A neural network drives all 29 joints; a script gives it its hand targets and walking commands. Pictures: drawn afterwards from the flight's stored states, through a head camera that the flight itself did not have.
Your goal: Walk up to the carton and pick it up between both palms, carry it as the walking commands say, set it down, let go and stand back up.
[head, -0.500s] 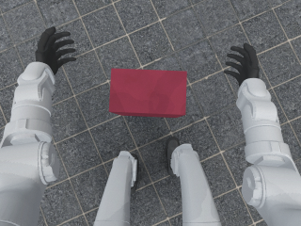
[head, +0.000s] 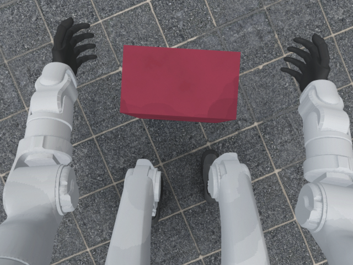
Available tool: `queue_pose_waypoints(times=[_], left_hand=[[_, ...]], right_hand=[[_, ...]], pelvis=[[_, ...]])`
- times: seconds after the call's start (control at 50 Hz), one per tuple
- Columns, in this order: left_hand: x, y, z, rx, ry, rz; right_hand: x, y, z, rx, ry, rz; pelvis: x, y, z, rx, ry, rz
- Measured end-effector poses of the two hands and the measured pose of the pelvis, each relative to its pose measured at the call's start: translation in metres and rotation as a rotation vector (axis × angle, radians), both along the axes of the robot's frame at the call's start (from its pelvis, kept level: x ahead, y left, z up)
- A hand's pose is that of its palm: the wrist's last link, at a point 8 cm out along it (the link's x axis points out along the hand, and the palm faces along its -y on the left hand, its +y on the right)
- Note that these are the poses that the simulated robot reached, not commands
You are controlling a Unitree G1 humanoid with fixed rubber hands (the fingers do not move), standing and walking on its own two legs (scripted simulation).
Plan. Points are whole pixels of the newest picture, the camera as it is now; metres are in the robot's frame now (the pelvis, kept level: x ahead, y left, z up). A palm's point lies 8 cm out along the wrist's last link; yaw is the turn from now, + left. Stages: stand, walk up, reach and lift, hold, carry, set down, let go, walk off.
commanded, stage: reach and lift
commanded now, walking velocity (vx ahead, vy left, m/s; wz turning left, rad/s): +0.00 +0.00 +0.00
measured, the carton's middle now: (179, 92) +0.49 -0.01 -0.37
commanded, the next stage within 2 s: none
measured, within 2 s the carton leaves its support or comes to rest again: neither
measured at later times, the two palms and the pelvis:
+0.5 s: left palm (99, 81) +0.50 +0.20 -0.26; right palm (271, 92) +0.46 -0.26 -0.27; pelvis -0.02 +0.00 -0.12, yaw +0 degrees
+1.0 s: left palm (111, 88) +0.50 +0.19 -0.32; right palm (268, 91) +0.47 -0.27 -0.31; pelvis -0.02 +0.00 -0.15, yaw +0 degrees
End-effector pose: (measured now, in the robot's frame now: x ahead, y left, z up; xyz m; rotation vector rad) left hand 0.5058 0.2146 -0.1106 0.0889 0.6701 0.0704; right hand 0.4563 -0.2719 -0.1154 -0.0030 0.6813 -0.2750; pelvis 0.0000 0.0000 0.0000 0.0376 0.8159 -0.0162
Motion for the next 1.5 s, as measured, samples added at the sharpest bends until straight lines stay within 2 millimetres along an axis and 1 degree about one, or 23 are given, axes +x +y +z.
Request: queue_pose_waypoints(times=[0.12,0.24,0.42,0.56,0.6,0.64,0.74,0.8,0.9,1.02,1.2,1.36,1.5], left_hand=[[0.003,-0.004,-0.040,0.002,0.000,-0.009],[0.001,-0.010,-0.079,0.006,0.009,-0.022],[-0.003,-0.010,-0.131,0.021,0.030,-0.012],[-0.004,-0.012,-0.168,0.020,0.028,0.001],[-0.004,-0.013,-0.179,0.018,0.037,0.007],[-0.005,-0.015,-0.189,0.008,0.037,0.009],[-0.007,-0.017,-0.210,-0.002,0.034,0.009],[-0.008,-0.019,-0.216,0.002,0.025,0.002],[-0.008,-0.020,-0.214,0.013,0.012,-0.014],[-0.010,-0.021,-0.208,0.019,0.031,-0.022],[-0.005,-0.026,-0.197,0.019,0.027,-0.021],[-0.011,-0.028,-0.199,0.015,0.043,-0.018],[-0.012,-0.036,-0.195,0.010,0.026,-0.032]], right_hand=[[0.003,0.004,-0.041,0.013,-0.004,-0.007],[0.002,0.004,-0.081,0.006,0.004,-0.016],[0.001,0.009,-0.136,0.016,0.025,-0.023],[0.001,0.014,-0.174,0.011,0.037,-0.028],[0.000,0.011,-0.183,-0.006,0.056,-0.013],[-0.001,0.005,-0.188,-0.026,0.068,-0.015],[0.001,-0.004,-0.193,-0.045,0.063,-0.021],[0.005,-0.004,-0.192,-0.042,0.049,-0.025],[0.010,-0.001,-0.192,-0.028,0.038,-0.027],[0.010,0.006,-0.190,-0.009,0.034,-0.028],[0.012,0.014,-0.189,-0.004,0.038,-0.005],[0.019,0.026,-0.189,0.004,0.043,0.016],[0.024,0.039,-0.184,0.014,0.026,0.030]], pelvis=[[-0.012,-0.002,-0.036,0.000,-0.019,0.002],[-0.020,-0.003,-0.064,-0.003,-0.055,-0.001],[-0.022,-0.004,-0.101,-0.002,-0.107,0.002],[-0.020,-0.004,-0.128,-0.003,-0.138,0.013],[-0.020,-0.003,-0.135,-0.005,-0.154,0.018],[-0.019,-0.003,-0.140,-0.009,-0.165,0.026],[-0.018,-0.004,-0.150,-0.021,-0.181,0.029],[-0.019,-0.003,-0.153,-0.025,-0.196,0.027],[-0.019,-0.002,-0.154,-0.025,-0.215,0.026],[-0.020,-0.001,-0.154,-0.024,-0.208,0.030],[-0.023,-0.002,-0.152,-0.018,-0.205,0.033],[-0.024,-0.004,-0.148,-0.014,-0.196,0.035],[-0.026,-0.004,-0.145,-0.015,-0.193,0.037]])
